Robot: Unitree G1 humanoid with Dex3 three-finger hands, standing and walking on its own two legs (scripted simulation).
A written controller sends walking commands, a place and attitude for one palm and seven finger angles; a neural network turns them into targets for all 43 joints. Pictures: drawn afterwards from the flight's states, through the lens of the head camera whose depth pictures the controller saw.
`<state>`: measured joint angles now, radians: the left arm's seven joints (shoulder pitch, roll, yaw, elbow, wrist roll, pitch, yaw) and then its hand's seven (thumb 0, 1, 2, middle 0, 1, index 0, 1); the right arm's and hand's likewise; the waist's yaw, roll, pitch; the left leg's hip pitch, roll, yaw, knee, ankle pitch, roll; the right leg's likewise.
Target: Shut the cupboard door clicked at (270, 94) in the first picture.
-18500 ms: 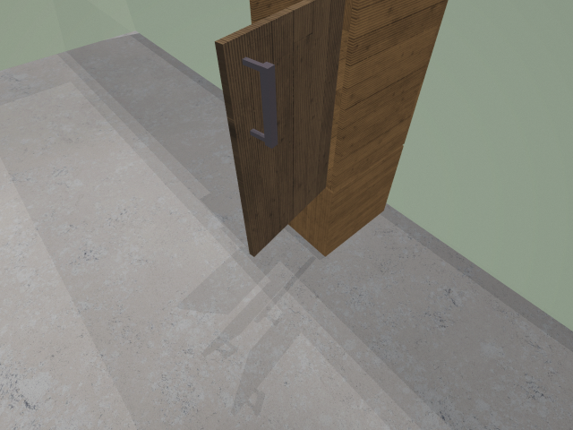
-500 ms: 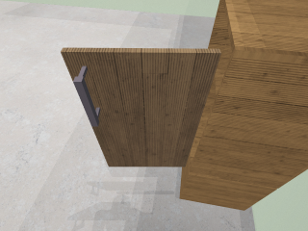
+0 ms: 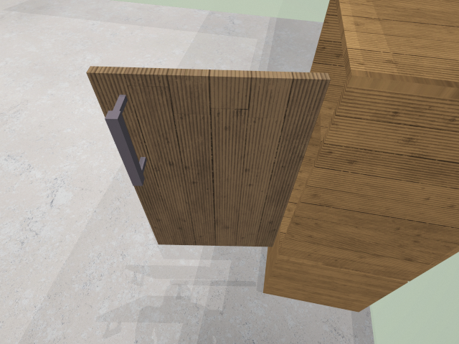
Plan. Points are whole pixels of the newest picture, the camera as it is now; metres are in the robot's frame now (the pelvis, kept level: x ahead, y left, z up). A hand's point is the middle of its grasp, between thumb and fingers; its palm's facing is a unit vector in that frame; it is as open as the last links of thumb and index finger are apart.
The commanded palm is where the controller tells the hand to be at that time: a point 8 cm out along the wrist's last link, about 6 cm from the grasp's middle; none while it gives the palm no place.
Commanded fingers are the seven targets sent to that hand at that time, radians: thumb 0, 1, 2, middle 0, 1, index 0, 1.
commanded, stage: come to a stop and stand still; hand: left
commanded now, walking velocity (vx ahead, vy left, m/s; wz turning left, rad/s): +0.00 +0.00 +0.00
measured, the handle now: (130, 144) +0.40 +0.20 +0.13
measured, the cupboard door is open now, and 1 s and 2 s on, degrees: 100 100 100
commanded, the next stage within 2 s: look again from close up in 1.14 s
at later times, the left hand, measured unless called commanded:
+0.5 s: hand out of the picture -0.02 +0.18 -0.18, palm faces +0.02 -0.98 -0.19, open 7.4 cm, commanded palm none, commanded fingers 0.00 0.90 0.90 -0.20 -0.30 -0.20 -0.30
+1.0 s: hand out of the picture -0.07 +0.18 -0.18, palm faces +0.03 -0.99 -0.15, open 7.4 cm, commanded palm none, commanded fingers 0.00 0.90 0.90 -0.20 -0.30 -0.20 -0.30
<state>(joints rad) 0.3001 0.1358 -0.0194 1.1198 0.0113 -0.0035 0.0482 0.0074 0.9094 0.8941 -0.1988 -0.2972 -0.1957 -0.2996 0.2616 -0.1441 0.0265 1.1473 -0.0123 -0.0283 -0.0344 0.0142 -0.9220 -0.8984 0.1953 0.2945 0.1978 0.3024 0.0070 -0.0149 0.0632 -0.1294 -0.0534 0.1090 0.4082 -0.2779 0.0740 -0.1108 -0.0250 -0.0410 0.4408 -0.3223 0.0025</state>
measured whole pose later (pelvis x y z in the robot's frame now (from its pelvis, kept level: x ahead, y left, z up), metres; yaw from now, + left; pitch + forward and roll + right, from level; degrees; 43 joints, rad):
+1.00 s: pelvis -0.04 +0.02 +0.00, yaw +0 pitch -1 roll -1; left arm 0.35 0.14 -0.03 1.11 0.01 0.00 0.05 0.01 0.91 0.89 -0.20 -0.30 -0.20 -0.30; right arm 0.30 -0.13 0.02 1.13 -0.01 -0.02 -0.02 0.01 -0.91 -0.90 0.20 0.29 0.20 0.30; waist 0.01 -0.03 0.03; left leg -0.18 -0.07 0.10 0.42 -0.23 0.11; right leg -0.15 -0.04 -0.04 0.43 -0.26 0.03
